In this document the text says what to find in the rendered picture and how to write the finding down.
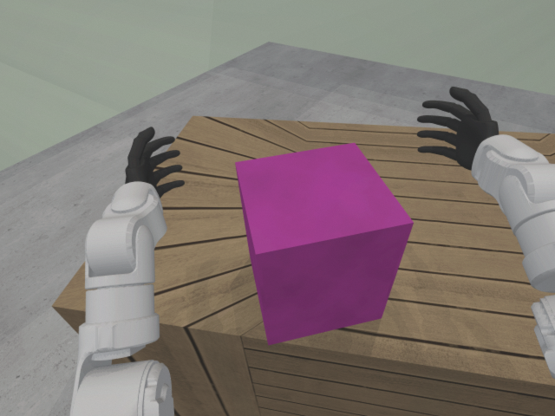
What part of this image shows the pedestal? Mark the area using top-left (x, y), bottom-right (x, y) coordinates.
top-left (52, 116), bottom-right (555, 416)

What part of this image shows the left robot forearm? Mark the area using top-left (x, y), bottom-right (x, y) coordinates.
top-left (69, 181), bottom-right (167, 416)

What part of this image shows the carton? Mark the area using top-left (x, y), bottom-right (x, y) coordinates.
top-left (235, 143), bottom-right (414, 346)

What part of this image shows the left robot hand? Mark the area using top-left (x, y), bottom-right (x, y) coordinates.
top-left (125, 127), bottom-right (185, 198)

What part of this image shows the right robot hand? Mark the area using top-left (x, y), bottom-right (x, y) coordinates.
top-left (417, 87), bottom-right (499, 171)

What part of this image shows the robot right upper arm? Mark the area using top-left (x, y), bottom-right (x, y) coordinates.
top-left (531, 295), bottom-right (555, 379)

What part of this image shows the right robot forearm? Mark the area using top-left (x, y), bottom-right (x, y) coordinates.
top-left (471, 134), bottom-right (555, 293)

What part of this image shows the robot left upper arm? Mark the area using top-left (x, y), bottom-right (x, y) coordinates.
top-left (72, 360), bottom-right (174, 416)

